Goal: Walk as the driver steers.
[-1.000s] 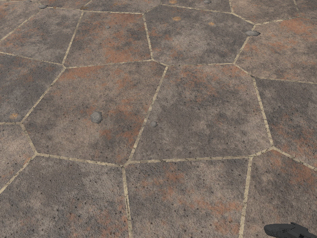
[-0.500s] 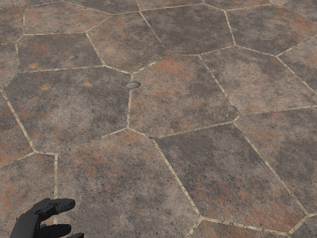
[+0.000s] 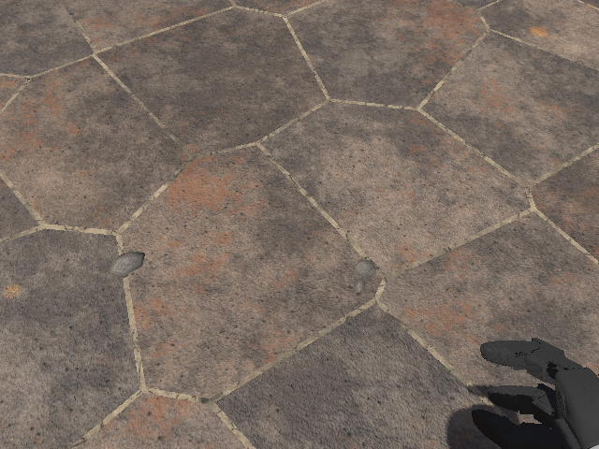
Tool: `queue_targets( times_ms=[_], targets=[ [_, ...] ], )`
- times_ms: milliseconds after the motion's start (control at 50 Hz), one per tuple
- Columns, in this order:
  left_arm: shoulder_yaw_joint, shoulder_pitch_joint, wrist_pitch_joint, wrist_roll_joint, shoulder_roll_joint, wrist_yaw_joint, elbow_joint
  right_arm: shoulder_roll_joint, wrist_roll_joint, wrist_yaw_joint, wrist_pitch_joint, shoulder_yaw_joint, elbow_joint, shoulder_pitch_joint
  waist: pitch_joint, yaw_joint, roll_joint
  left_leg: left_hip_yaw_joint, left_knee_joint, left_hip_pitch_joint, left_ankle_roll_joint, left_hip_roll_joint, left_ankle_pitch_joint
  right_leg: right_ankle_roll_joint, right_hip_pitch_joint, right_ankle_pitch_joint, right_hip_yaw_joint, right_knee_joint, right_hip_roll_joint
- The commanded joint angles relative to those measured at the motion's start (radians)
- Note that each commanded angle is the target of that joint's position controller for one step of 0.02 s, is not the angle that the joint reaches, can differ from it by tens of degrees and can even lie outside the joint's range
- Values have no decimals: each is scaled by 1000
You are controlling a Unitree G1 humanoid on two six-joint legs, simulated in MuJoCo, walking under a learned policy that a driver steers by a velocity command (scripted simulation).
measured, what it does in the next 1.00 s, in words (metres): walks ahead: left foot, then right foot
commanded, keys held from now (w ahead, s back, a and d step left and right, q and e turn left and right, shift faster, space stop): w+e+shift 0.16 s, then w+shift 0.16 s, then w+q+shift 0.68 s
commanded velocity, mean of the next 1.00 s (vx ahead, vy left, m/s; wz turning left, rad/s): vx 1.00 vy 0.00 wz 0.07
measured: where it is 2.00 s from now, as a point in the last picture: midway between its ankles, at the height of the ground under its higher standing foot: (302, 69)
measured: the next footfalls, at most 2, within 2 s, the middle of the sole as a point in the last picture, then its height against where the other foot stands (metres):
left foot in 0.04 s outside the picture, level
right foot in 0.50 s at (397, 400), level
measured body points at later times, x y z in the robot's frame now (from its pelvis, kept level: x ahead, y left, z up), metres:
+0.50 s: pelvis +0.44 +0.00 -0.01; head +0.47 -0.01 +0.44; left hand +0.77 +0.09 -0.05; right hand +0.24 -0.20 -0.14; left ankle +0.22 +0.19 -0.70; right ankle +0.54 -0.11 -0.73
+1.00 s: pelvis +0.90 -0.05 -0.03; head +0.93 -0.05 +0.42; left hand +0.95 +0.22 -0.16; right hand +1.06 -0.32 -0.14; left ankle +1.00 -0.03 -0.72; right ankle +0.67 -0.18 -0.57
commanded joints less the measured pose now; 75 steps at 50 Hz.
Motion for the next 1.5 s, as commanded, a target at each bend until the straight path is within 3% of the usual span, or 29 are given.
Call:
queue_targets(
  times_ms=[20,40,60,80,140,200,400,440,480,520,540,580,700,820,880,920,940,960,980,1020,1140,1260,1300,1340,1360,1380,1400,1440,1500],
  targets=[
    [56,-105,-17,6,227,2,-76,-189,10,-25,-11,-75,26,265,-144,-218,-4,90,-60,626,24,-118,-99,-28,-269,868,131,247,-146],
    [52,-152,-24,13,213,-4,-88,-242,4,-46,-13,-101,69,475,-241,-337,2,67,-17,878,36,-64,-189,0,-396,802,95,517,-109],
    [8,-183,-35,25,45,0,-126,-309,-29,-65,-17,-121,104,676,-353,-381,208,-200,-50,1088,47,190,-547,1,-588,113,15,901,-37],
    [-17,-51,-29,-36,-3,3,-194,-372,-53,-52,-17,-131,81,539,-441,-217,511,-806,-353,1115,121,405,-752,21,-805,-85,-88,1106,-5],
    [-9,-211,18,27,83,-17,-155,-147,-32,-35,-3,-90,71,322,-99,-191,96,-401,-357,725,137,262,-612,26,-846,149,-164,1052,-184],
    [-31,-274,51,42,6,-56,-199,-91,-8,-23,-33,-72,175,403,-3,-152,106,-145,-399,575,113,184,-343,33,-828,158,-149,997,-234],
    [-80,-568,25,40,5,-80,-294,-189,16,-10,-53,-71,319,541,129,-137,46,210,-591,595,166,124,452,-6,-600,399,-357,338,-147],
    [-66,-477,17,51,40,-55,-260,-260,16,-20,-42,-78,340,551,27,-71,111,205,-378,703,171,147,940,-21,-436,284,-369,304,-85],
    [-26,-106,7,61,116,-18,-143,-287,22,-29,-27,-81,336,496,-166,124,134,192,110,554,157,118,852,-41,9,255,-278,199,-112],
    [13,-28,-1,84,253,14,-131,-65,54,-9,-30,-42,253,621,-471,-18,-196,59,801,32,151,-94,-435,-89,447,-244,477,66,-617],
    [12,-66,4,63,195,17,-130,-175,47,-17,-24,-68,240,486,-361,28,-49,21,832,-63,163,-67,-325,-79,298,-250,449,-48,-583],
    [-12,-155,-18,51,86,12,-85,-124,42,-4,-18,-61,239,422,-66,-61,-10,32,711,-49,151,6,-216,-50,-6,14,154,-112,-493],
    [-32,-151,-71,11,-7,5,-5,-48,8,38,58,-59,207,297,96,-153,-44,68,596,-83,112,64,-102,39,-205,372,-293,-247,-381],
    [-27,-125,-85,12,63,24,29,-56,13,75,41,-38,123,100,124,-165,-6,261,153,102,186,-47,183,102,-158,939,-544,-254,-331],
    [-3,-127,-46,22,166,52,12,-132,20,64,43,-60,175,282,-25,-274,-88,319,127,332,229,-173,47,127,-8,1516,-540,62,-372],
    [12,-216,-7,39,203,52,-24,-228,17,33,48,-111,284,666,-192,-451,-74,221,93,745,288,-208,-130,99,-156,1429,-489,610,-392],
    [9,-255,-6,32,151,31,-21,-273,50,9,62,-148,284,653,-149,-447,107,90,-25,853,327,-164,-190,120,-358,613,-485,1061,-197],
    [-38,-106,-30,37,8,14,-124,-390,0,6,73,-158,242,494,-181,-184,321,-416,-64,1050,499,65,-79,183,-817,-75,-364,1406,-86],
    [-48,-175,-58,38,46,19,-175,-400,10,3,76,-173,195,484,-331,-255,164,-717,-298,1106,580,154,-397,160,-928,-26,-164,1421,-107],
    [-51,-270,-75,42,75,18,-186,-264,12,-14,58,-141,231,451,-43,-168,-75,-631,-422,754,448,120,-456,147,-902,81,-144,1145,-222],
    [-84,-404,9,65,19,3,-244,-223,27,-13,-13,-119,209,393,78,-113,-42,-280,-466,261,386,-98,-127,220,-648,208,-225,668,-299],
    [-92,-572,-7,25,23,-6,-306,-250,33,-4,-9,-142,214,468,19,-227,65,-300,-373,480,285,-98,191,185,-544,522,-234,248,-203],
    [-76,-499,-13,24,64,3,-289,-270,29,-13,-9,-148,201,432,-26,-184,72,-326,-277,533,245,-89,321,170,-405,458,-215,164,-167],
    [-32,-188,-21,18,154,29,-211,-325,19,-7,-14,-157,188,361,-200,-3,47,-293,79,513,198,-123,485,148,-70,282,-226,180,-148],
    [-4,40,-25,35,216,52,-171,-251,16,-4,-28,-136,166,325,-317,96,-9,-237,384,363,184,-165,309,121,183,39,-101,206,-289],
    [10,93,-25,78,282,60,-159,-75,37,-6,-33,-90,120,360,-380,39,-281,-127,679,62,170,-275,-507,82,376,-342,336,52,-568],
    [22,-47,-18,69,282,49,-176,-110,50,-7,-22,-74,90,437,-401,-66,-412,-68,807,-87,175,-225,-453,9,323,-492,733,-124,-641],
    [-11,-190,-7,50,101,38,-187,-195,3,3,9,-87,120,302,-140,-68,-78,-4,759,-99,160,-106,-267,21,46,-313,352,-99,-531],
    [-27,-110,-25,39,48,30,-88,-132,-13,46,46,-71,81,226,-20,-96,-78,5,698,-82,137,-27,-244,63,-117,51,26,-130,-448]
  ],
)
